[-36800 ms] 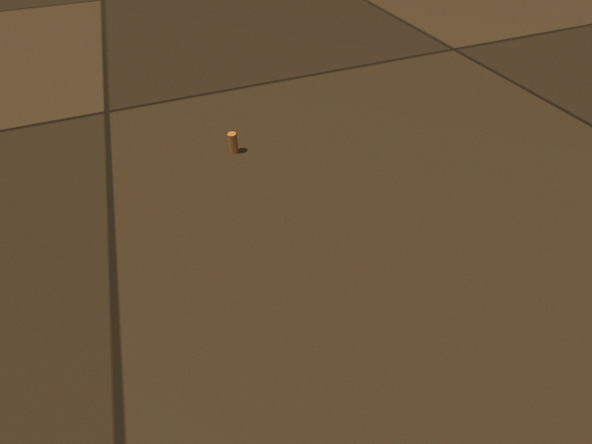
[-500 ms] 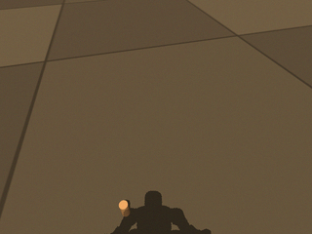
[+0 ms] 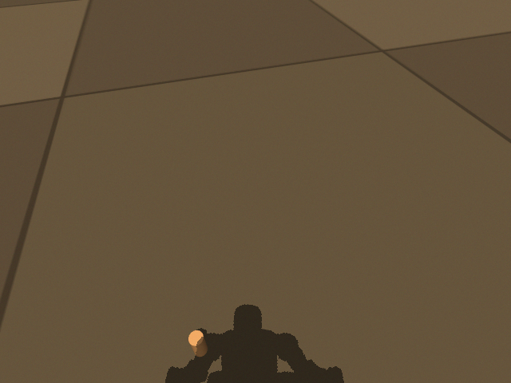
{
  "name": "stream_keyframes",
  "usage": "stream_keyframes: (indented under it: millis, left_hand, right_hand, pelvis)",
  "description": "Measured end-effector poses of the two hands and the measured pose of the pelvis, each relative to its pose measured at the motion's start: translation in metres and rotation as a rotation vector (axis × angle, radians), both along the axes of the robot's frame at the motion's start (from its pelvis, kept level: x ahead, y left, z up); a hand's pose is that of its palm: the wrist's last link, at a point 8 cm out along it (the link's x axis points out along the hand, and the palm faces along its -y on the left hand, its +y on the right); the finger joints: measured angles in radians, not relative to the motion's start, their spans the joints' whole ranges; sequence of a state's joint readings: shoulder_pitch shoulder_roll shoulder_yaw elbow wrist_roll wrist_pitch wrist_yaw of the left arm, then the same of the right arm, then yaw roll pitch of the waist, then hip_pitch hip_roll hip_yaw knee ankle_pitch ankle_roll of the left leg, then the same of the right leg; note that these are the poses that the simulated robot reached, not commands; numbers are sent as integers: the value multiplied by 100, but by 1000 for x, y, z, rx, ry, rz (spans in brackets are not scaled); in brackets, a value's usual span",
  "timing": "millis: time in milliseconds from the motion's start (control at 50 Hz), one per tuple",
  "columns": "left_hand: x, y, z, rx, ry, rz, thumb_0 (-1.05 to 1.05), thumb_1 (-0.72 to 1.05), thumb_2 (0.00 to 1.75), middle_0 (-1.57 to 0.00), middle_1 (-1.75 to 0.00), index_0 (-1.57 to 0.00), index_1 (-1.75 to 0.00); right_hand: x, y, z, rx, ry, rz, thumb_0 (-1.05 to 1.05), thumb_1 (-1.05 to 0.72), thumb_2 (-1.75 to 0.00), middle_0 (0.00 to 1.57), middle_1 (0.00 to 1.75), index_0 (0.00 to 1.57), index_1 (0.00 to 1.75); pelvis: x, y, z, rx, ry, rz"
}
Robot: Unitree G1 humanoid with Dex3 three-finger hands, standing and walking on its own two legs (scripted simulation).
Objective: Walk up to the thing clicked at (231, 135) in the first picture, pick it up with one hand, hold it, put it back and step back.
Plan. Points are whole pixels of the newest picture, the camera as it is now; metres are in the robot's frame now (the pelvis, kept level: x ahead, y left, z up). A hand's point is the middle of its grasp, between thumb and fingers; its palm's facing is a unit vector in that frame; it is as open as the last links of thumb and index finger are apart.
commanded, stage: stand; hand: left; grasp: from above
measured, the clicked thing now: (198, 343) +0.44 +0.23 -0.72
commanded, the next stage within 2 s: step back in 0.92 s
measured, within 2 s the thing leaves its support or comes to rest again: neither
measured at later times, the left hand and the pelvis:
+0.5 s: hand out of the picture +0.07 +0.24 -0.16, palm faces +0.00 -0.94 -0.33, open 7.4 cm; pelvis +0.00 +0.00 +0.00, yaw +0 degrees
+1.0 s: hand out of the picture +0.08 +0.25 -0.16, palm faces -0.01 -0.94 -0.35, open 7.4 cm; pelvis +0.00 +0.00 +0.00, yaw -1 degrees
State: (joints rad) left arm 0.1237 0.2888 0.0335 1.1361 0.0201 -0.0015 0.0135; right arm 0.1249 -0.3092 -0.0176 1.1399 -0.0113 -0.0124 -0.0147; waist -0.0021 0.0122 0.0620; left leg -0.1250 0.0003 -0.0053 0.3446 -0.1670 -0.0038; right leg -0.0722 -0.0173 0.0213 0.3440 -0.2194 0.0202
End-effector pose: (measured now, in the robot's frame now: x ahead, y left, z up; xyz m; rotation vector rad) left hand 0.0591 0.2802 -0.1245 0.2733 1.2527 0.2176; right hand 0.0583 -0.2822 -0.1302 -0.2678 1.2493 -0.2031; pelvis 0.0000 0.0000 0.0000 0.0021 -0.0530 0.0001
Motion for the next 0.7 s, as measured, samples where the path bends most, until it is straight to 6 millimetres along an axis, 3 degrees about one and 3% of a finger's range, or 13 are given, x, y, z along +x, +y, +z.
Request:
stream_keyframes:
  millis: [200,700]
  left_hand:
    - [12,4,3,11,-17,-8,1,91,89,-20,-30,-20,-30]
    - [8,6,2,9,4,-24,1,91,89,-20,-30,-20,-30]
  right_hand:
    - [10,-5,3,-10,-19,0,1,-90,-90,21,30,20,30]
    - [7,-11,7,-17,-2,-6,1,-90,-90,21,30,20,30]
  pelvis:
    - [3,-1,0,2,3,-4]
    - [4,-2,1,0,8,-9]
